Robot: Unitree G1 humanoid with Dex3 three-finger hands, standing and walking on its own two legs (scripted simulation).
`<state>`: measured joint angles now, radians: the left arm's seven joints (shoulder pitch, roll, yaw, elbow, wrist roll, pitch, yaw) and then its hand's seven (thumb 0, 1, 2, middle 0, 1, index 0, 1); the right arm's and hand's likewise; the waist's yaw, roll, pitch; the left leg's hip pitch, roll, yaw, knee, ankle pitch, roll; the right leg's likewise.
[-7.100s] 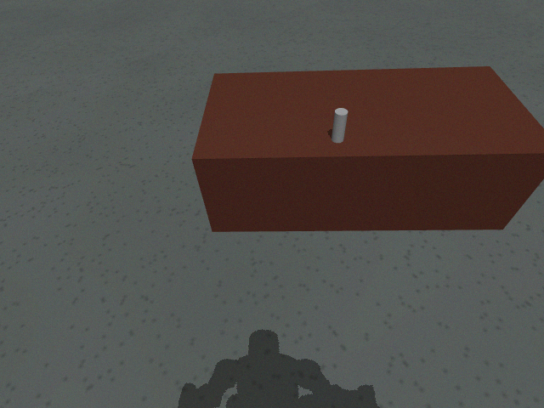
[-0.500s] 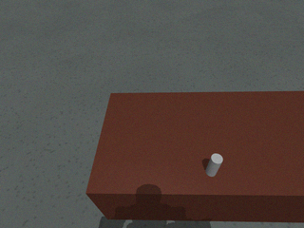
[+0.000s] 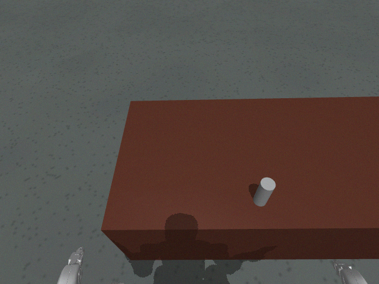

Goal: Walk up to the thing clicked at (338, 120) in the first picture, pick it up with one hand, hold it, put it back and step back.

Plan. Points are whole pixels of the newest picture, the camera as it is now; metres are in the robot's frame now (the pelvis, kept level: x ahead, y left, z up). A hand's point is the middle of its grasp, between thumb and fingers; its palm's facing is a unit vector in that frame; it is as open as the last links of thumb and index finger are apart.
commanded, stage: go down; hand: right
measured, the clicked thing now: (263, 192) +0.45 -0.21 -0.25
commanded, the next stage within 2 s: none
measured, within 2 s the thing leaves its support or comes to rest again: neither
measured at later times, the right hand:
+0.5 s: hand (329, 281) +0.17 -0.27 -0.12, palm faces +0.06 +0.94 -0.33, open 17.5 cm
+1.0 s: hand (339, 283) +0.17 -0.28 -0.10, palm faces +0.08 +0.95 -0.31, open 17.3 cm
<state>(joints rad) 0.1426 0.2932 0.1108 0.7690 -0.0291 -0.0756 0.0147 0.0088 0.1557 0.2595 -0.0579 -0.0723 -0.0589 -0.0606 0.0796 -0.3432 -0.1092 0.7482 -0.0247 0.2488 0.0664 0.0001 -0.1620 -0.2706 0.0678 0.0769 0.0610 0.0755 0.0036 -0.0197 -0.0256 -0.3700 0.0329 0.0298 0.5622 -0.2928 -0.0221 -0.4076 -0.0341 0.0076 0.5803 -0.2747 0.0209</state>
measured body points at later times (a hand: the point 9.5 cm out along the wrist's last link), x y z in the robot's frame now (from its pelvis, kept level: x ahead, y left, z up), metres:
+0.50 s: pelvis +0.02 +0.00 -0.03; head +0.07 +0.00 +0.42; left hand +0.18 +0.28 -0.10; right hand +0.17 -0.32 -0.10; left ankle -0.01 +0.13 -0.73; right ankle +0.01 -0.13 -0.73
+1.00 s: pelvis +0.02 +0.00 -0.04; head +0.06 +0.00 +0.41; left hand +0.18 +0.26 -0.08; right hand +0.16 -0.33 -0.08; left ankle -0.01 +0.13 -0.73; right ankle +0.01 -0.13 -0.73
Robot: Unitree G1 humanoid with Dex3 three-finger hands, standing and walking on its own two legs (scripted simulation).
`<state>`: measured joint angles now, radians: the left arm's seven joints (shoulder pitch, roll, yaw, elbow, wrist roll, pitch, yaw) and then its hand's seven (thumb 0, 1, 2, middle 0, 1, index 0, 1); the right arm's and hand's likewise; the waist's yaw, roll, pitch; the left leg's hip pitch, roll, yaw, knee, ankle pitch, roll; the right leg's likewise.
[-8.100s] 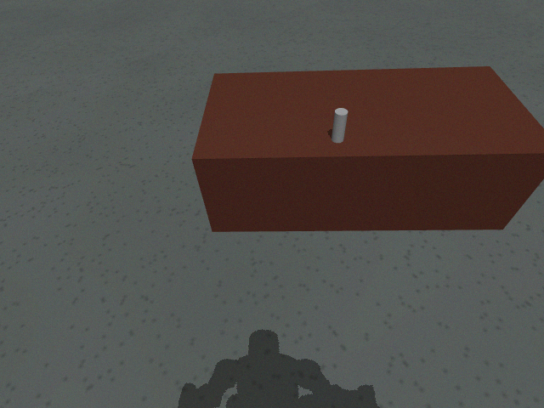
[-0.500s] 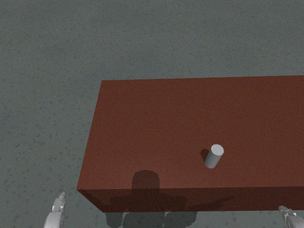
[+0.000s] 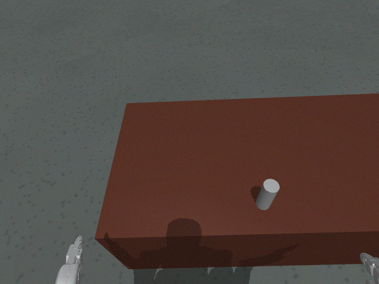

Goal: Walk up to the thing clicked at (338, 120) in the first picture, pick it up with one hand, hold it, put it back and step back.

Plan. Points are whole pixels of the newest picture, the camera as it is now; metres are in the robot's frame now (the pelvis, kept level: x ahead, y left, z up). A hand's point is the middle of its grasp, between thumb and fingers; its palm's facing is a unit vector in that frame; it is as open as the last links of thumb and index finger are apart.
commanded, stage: go down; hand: right
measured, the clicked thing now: (266, 195) +0.43 -0.20 -0.21
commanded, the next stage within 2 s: approach in 1.64 s
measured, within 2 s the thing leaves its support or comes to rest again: neither
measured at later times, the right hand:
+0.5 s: hand (375, 231) +0.25 -0.33 -0.01, palm faces +0.15 +0.97 -0.21, open 17.2 cm
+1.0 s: hand out of the picture +0.31 -0.37 +0.03, palm faces +0.16 +0.98 -0.13, open 17.4 cm
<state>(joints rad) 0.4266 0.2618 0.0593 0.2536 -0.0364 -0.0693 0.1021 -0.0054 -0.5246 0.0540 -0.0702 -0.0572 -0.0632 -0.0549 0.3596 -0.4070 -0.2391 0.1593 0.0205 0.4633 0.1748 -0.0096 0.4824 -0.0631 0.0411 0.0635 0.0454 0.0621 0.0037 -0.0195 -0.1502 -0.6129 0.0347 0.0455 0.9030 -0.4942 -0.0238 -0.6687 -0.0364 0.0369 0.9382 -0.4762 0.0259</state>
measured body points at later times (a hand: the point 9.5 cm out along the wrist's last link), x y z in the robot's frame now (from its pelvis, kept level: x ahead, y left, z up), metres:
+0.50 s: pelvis -0.03 +0.00 +0.00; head +0.01 -0.02 +0.45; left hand +0.12 +0.26 -0.03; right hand +0.24 -0.38 +0.01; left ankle -0.03 +0.13 -0.69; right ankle -0.01 -0.13 -0.69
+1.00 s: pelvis -0.02 -0.01 +0.01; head +0.05 -0.03 +0.46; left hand +0.12 +0.25 -0.04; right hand +0.29 -0.42 +0.04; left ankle -0.03 +0.13 -0.69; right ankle -0.01 -0.13 -0.69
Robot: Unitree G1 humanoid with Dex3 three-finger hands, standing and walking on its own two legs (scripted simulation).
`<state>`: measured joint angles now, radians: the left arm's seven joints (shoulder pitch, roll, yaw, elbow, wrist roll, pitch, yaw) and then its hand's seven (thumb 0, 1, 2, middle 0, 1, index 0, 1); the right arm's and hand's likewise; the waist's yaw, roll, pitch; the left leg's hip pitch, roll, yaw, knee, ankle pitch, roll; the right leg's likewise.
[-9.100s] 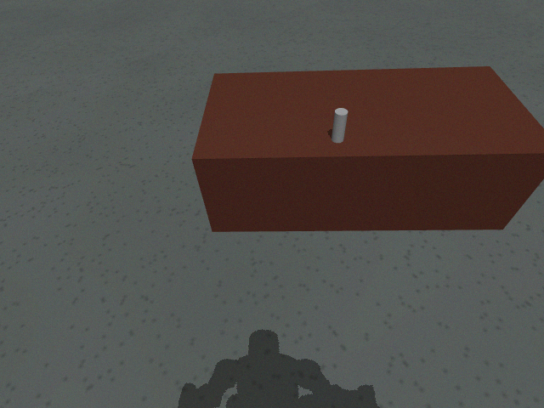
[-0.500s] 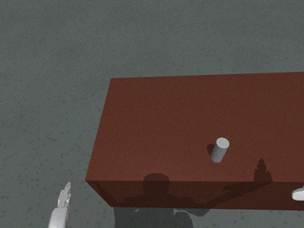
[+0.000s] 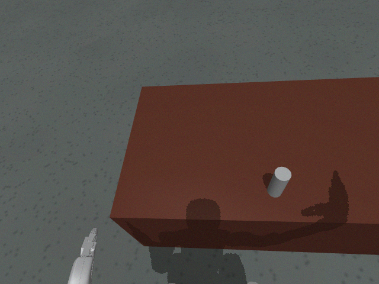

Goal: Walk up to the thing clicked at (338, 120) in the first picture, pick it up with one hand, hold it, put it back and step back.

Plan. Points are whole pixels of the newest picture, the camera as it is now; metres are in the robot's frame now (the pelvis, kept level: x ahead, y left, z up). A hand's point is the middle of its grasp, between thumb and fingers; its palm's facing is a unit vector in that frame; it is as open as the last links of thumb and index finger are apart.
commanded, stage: go down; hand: right
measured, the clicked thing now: (278, 182) +0.45 -0.20 -0.22
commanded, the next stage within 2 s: approach in 0.64 s
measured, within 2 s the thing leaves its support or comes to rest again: neither
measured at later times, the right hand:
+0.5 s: hand out of the picture +0.34 -0.38 +0.04, palm faces +0.19 +0.98 -0.10, open 17.5 cm
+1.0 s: hand out of the picture +0.36 -0.37 +0.02, palm faces +0.18 +0.98 -0.01, open 17.6 cm
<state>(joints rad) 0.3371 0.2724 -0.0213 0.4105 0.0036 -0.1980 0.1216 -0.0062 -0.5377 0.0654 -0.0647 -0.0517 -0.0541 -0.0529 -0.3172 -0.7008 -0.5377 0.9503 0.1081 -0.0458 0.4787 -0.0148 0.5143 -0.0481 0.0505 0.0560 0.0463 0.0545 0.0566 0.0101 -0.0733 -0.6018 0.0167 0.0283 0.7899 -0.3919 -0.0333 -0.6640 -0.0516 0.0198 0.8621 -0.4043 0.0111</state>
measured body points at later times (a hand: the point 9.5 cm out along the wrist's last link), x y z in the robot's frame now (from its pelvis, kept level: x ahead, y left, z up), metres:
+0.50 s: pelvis +0.01 +0.00 +0.00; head +0.08 -0.03 +0.44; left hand +0.16 +0.26 -0.05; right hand +0.33 -0.43 +0.05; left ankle +0.00 +0.15 -0.70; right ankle +0.01 -0.12 -0.70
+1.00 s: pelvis -0.01 +0.00 -0.02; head +0.09 -0.05 +0.42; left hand +0.15 +0.25 -0.06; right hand +0.35 -0.43 +0.03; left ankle +0.00 +0.15 -0.70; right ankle +0.01 -0.12 -0.70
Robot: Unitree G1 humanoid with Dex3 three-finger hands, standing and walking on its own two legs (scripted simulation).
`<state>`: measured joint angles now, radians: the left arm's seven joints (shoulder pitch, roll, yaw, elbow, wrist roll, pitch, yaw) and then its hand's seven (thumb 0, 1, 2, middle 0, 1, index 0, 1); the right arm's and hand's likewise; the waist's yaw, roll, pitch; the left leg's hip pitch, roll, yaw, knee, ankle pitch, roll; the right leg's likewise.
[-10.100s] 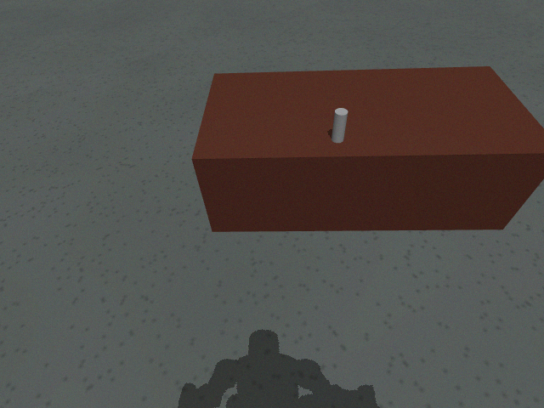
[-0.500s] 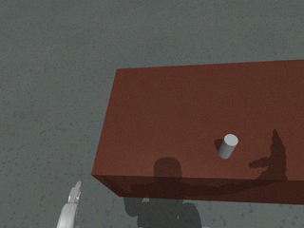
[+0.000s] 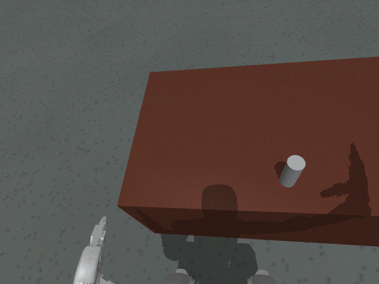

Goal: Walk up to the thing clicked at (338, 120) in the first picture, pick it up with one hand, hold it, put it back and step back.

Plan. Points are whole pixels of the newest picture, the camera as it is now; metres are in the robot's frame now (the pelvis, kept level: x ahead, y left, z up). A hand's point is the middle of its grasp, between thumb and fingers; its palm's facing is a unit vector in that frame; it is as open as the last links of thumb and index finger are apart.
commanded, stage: approach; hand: right
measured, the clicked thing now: (291, 172) +0.45 -0.20 -0.20
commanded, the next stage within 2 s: close in in 0.36 s
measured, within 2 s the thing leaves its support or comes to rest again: neither
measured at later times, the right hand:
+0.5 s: hand (331, 184) +0.41 -0.29 -0.18, palm faces +0.12 +0.99 +0.05, open 17.7 cm
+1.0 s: hand (297, 185) +0.42 -0.21 -0.21, palm faces +0.12 +0.99 +0.03, open 17.7 cm
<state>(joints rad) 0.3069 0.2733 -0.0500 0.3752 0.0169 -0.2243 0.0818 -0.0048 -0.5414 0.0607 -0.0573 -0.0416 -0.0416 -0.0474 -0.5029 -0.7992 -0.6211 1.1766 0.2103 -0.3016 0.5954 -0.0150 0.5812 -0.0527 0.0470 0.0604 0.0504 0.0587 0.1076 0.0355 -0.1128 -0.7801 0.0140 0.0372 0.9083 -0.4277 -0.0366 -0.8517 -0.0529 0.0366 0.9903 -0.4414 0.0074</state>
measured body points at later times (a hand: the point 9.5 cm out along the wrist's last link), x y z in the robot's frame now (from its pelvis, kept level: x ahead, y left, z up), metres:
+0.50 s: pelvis -0.05 +0.00 -0.13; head +0.14 -0.08 +0.27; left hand +0.12 +0.27 -0.05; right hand +0.40 -0.34 -0.18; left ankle +0.00 +0.15 -0.68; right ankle +0.01 -0.12 -0.68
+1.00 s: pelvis -0.05 +0.00 -0.16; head +0.13 -0.06 +0.25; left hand +0.11 +0.28 -0.04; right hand +0.40 -0.27 -0.21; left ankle +0.00 +0.15 -0.68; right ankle +0.01 -0.12 -0.68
